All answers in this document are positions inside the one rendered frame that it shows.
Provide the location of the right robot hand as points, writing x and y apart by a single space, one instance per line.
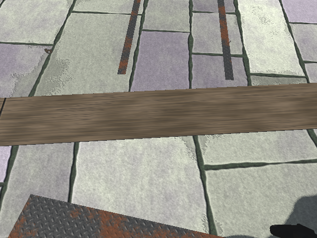
291 231

